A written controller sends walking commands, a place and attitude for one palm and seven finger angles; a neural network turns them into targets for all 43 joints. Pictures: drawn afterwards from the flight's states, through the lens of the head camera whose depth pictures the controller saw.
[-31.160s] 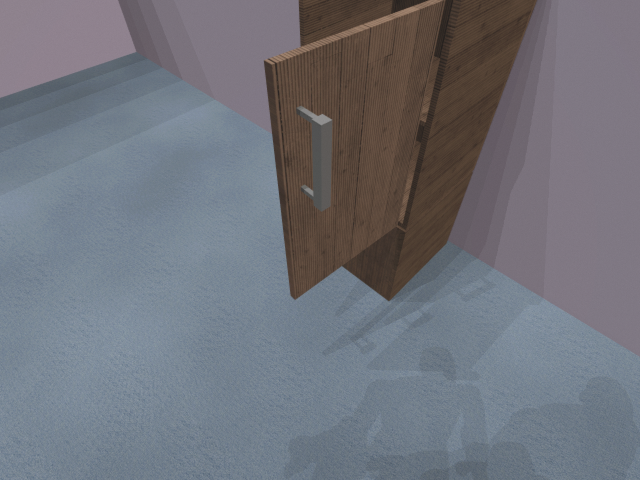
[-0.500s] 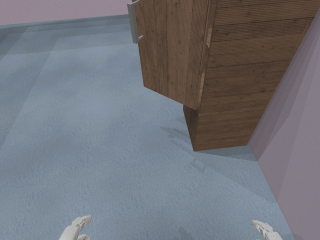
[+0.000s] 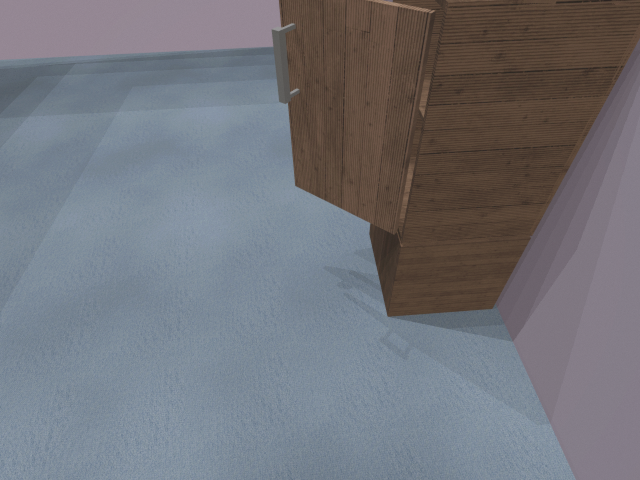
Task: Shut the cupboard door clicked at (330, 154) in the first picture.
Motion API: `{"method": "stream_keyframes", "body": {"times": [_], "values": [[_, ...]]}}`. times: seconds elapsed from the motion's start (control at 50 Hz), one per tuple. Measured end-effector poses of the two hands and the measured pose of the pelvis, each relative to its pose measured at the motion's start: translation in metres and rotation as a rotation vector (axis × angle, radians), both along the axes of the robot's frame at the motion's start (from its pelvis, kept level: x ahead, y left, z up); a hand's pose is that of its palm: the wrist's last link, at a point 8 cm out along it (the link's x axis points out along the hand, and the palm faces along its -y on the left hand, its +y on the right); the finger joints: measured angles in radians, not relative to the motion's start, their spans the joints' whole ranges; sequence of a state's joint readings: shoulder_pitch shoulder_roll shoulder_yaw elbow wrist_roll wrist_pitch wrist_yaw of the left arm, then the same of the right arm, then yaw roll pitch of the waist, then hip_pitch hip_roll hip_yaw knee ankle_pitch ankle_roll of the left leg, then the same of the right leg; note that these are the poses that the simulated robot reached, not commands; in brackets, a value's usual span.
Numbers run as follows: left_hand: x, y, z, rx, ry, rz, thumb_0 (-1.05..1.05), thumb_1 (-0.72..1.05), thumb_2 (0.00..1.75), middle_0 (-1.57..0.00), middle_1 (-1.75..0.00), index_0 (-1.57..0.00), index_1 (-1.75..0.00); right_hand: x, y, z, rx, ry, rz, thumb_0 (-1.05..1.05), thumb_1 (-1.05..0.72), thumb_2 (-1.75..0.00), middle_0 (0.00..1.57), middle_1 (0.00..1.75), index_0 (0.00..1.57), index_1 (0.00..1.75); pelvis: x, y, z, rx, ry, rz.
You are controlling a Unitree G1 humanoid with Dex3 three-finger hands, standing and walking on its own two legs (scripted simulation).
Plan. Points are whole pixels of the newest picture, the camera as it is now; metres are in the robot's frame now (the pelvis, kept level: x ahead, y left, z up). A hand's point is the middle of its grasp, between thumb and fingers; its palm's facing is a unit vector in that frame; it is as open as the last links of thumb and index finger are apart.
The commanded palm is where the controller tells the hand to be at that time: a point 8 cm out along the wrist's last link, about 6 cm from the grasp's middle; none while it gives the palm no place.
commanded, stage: let the arm hang, fingers relaxed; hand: left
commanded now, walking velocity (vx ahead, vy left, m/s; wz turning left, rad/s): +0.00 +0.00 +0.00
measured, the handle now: (287, 64) +1.02 +0.14 +0.08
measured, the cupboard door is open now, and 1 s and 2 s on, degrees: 48 48 48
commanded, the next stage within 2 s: look to check the result in 0.36 s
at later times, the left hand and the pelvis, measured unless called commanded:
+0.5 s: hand out of the picture +0.09 +0.22 -0.15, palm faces -0.01 -0.95 -0.30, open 7.4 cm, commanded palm none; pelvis +0.03 -0.01 +0.01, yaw +0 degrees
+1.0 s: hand out of the picture +0.11 +0.22 -0.15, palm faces +0.00 -0.94 -0.34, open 7.4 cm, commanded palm none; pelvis +0.05 -0.02 +0.01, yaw +1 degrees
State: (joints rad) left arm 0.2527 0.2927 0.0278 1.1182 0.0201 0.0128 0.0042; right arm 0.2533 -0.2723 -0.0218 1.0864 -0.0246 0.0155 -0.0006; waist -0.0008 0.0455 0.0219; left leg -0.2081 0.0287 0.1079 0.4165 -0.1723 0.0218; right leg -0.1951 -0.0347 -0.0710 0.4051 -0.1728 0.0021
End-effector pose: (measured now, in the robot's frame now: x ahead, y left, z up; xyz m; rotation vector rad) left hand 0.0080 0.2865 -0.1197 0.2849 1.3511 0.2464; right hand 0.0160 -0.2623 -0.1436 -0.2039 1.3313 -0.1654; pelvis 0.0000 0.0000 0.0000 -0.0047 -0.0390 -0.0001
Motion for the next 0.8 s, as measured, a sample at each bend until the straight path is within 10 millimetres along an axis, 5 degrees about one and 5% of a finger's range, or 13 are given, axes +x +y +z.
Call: {"method": "stream_keyframes", "body": {"times": [0.32, 0.8], "values": [[0.070, -0.017, -0.001, -0.047, -0.114, -0.065, 0.01, 0.90, 0.90, -0.20, -0.30, -0.20, -0.30, 0.040, -0.021, 0.015, -0.054, -0.055, 0.015, 0.00, -0.90, -0.89, 0.20, 0.30, 0.20, 0.30, 0.016, -0.003, 0.004, 0.007, 0.006, 0.002], [0.085, -0.013, 0.007, 0.000, -0.080, -0.035, 0.01, 0.90, 0.90, -0.20, -0.30, -0.21, -0.30, 0.101, -0.036, 0.020, -0.062, -0.089, 0.064, 0.00, -0.90, -0.89, 0.20, 0.30, 0.20, 0.30, 0.045, -0.016, 0.007, 0.005, 0.015, 0.015]]}}
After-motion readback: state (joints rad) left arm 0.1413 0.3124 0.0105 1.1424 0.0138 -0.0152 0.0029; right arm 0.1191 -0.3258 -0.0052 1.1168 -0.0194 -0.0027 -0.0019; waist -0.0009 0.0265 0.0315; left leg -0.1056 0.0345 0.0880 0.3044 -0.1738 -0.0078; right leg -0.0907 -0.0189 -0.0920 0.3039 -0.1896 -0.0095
